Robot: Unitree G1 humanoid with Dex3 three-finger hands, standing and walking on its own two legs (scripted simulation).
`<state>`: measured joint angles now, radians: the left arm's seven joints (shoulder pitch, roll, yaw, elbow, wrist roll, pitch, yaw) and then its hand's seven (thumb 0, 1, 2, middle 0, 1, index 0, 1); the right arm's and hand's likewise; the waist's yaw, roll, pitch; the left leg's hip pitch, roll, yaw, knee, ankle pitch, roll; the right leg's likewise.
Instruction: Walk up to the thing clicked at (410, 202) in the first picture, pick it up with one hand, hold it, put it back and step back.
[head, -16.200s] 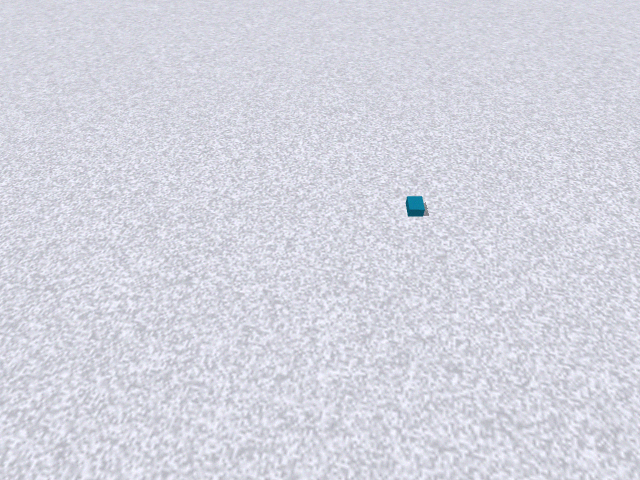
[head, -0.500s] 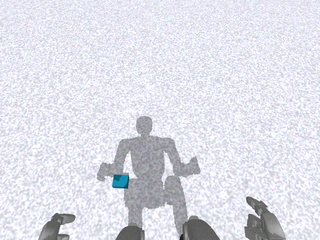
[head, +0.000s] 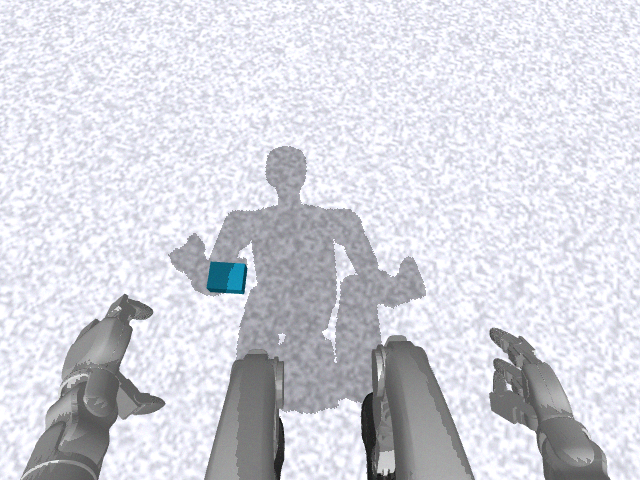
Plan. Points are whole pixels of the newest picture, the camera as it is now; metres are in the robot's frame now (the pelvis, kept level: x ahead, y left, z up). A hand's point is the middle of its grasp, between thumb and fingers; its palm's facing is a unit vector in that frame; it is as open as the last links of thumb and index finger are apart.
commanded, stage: rise first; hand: left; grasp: from above
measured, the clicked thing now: (227, 278) +0.48 +0.21 -0.52
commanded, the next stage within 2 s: none
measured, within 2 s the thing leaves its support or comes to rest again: neither
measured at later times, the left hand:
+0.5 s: hand (166, 317) +0.35 +0.28 -0.30, palm faces -0.51 -0.16 -0.85, open 13.8 cm
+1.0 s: hand (176, 300) +0.40 +0.28 -0.36, palm faces -0.50 -0.01 -0.87, open 13.7 cm
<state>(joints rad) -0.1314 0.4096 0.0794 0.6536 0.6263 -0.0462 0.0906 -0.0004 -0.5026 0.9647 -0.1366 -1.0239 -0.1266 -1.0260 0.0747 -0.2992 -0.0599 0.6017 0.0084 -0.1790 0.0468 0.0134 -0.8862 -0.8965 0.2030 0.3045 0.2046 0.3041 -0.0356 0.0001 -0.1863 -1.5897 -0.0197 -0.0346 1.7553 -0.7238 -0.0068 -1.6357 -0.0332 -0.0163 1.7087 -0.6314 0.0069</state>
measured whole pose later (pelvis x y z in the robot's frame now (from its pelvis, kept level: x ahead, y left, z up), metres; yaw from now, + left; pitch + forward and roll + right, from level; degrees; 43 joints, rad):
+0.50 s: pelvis -0.05 +0.01 -0.14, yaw -2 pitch +34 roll -5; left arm -0.68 0.63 0.10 1.16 1.08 -0.30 0.24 0.00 -0.47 0.98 -0.09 -1.03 -0.11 -1.00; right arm 0.15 -0.28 -0.04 0.74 -0.06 -0.07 0.10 0.01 -0.91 -0.90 0.20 0.30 0.20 0.30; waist -0.14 0.01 -0.10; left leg -2.11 -0.04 -0.07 2.21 -0.70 0.00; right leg -2.12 -0.05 -0.04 2.10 -0.58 0.02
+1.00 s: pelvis -0.04 +0.01 -0.19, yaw -3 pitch +35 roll -7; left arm -0.88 0.74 0.12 1.43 1.35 -0.38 0.41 0.00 -0.42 0.93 -0.16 -0.89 -0.16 -0.88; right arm 0.13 -0.28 -0.01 0.76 -0.14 -0.02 0.15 0.01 -0.90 -0.90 0.20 0.30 0.20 0.30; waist -0.21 -0.01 -0.08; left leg -2.24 -0.05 -0.08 2.35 -0.73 0.01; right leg -2.24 -0.05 -0.05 2.23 -0.60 0.03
